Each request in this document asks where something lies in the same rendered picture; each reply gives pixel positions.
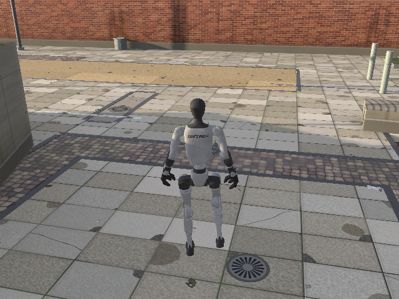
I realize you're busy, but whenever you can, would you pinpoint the robot torso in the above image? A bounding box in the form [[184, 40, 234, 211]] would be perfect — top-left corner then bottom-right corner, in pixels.
[[184, 122, 213, 187]]

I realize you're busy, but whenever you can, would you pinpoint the right robot hand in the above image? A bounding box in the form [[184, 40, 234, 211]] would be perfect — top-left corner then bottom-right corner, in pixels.
[[224, 175, 239, 189]]

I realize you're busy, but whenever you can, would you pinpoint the robot right forearm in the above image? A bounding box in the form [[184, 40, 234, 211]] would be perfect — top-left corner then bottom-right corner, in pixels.
[[223, 150, 237, 177]]

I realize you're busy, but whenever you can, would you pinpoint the left robot shin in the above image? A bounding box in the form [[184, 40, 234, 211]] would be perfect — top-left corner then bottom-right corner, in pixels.
[[183, 208, 193, 248]]

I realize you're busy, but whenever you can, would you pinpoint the robot left forearm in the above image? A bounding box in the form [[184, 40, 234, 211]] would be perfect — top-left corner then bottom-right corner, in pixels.
[[162, 151, 175, 176]]

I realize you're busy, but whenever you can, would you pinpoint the robot left upper arm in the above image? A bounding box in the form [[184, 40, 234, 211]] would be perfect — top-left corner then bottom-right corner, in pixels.
[[168, 126, 185, 160]]

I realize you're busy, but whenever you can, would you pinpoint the robot right upper arm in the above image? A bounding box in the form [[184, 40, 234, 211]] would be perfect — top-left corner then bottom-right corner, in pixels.
[[211, 125, 229, 160]]

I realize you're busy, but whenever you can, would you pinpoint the left robot hand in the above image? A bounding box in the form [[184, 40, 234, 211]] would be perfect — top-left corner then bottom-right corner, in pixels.
[[161, 173, 175, 186]]

